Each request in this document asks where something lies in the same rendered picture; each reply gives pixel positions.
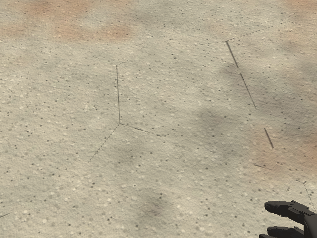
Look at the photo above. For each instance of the robot right hand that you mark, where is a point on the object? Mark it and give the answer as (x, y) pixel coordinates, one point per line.
(296, 212)

